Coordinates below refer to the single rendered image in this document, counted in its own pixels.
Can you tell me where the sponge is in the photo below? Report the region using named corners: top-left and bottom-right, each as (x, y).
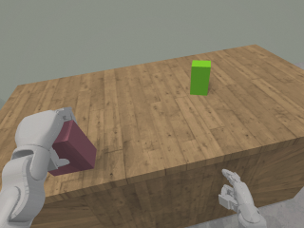
top-left (48, 120), bottom-right (97, 177)

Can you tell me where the table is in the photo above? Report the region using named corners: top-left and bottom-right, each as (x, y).
top-left (0, 44), bottom-right (304, 228)

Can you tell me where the right robot forearm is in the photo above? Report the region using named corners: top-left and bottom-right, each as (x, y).
top-left (237, 203), bottom-right (267, 228)

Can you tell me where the left robot hand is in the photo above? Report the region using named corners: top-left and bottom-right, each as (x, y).
top-left (14, 106), bottom-right (78, 171)

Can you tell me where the left robot forearm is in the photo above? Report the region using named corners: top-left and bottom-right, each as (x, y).
top-left (0, 144), bottom-right (51, 228)

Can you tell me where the right robot hand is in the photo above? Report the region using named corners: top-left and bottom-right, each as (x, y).
top-left (218, 169), bottom-right (255, 212)

